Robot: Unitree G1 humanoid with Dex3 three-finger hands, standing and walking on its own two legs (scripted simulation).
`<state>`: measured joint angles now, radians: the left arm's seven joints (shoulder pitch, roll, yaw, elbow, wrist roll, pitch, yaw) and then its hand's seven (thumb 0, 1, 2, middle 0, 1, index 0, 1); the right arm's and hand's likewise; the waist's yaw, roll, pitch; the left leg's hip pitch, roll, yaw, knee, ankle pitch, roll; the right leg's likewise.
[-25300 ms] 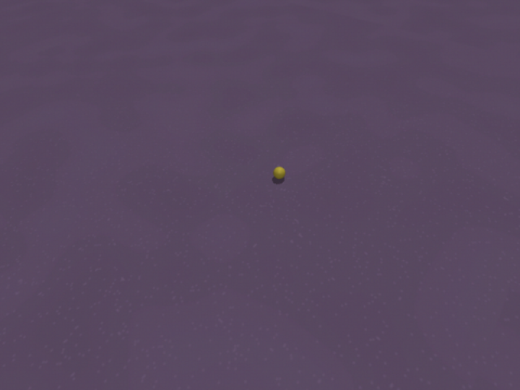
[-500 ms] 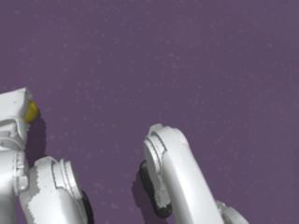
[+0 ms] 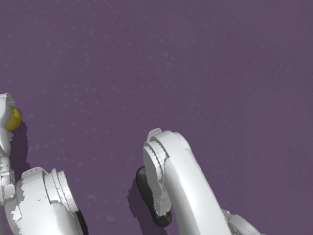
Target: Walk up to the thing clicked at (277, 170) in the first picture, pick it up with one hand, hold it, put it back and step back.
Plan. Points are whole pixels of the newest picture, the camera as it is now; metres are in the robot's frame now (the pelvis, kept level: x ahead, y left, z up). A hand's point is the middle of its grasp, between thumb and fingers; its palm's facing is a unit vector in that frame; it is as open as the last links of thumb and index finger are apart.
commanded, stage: rest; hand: left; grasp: from above
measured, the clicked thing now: (5, 118) +0.45 +0.26 -0.26
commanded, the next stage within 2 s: open in 0.40 s
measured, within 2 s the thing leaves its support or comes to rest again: rests again in 0.22 s
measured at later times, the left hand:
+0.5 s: hand (1, 127) +0.43 +0.27 -0.25, palm faces -0.47 -0.13 -0.87, open 9.2 cm
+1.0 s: hand out of the picture +0.43 +0.27 -0.25, palm faces -0.46 -0.12 -0.88, open 12.1 cm
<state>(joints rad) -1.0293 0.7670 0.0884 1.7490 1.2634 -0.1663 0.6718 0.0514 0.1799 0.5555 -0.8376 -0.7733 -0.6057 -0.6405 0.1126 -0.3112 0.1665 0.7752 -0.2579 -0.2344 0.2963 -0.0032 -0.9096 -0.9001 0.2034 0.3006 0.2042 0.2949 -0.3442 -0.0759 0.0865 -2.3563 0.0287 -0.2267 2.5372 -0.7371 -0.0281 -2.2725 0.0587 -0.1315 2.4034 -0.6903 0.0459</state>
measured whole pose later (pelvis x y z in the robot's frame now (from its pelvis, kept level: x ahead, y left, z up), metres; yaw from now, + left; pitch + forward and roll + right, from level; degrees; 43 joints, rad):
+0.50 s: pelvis +0.00 +0.00 +0.00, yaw -1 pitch +29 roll -12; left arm -1.05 0.83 0.08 1.81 1.25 -0.16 0.70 0.06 0.20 0.49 -0.84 -0.75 -0.61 -0.63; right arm 0.10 -0.33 0.22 0.76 -0.27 -0.29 0.34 0.00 -0.92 -0.90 0.20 0.30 0.20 0.30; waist -0.37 -0.10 0.13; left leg -2.34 0.03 -0.25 2.55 -0.74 -0.03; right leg -2.25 0.07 -0.15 2.40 -0.68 0.05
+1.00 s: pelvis -0.01 +0.00 +0.00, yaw -2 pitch +28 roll -12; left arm -1.06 0.85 0.06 1.82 1.24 -0.15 0.70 0.00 -0.19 0.73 -0.29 -0.89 -0.33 -0.85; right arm 0.11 -0.34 0.23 0.74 -0.26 -0.31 0.33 0.00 -0.90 -0.90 0.20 0.30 0.20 0.30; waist -0.38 -0.11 0.14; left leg -2.34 0.03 -0.26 2.55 -0.72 -0.02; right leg -2.25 0.07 -0.16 2.39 -0.66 0.06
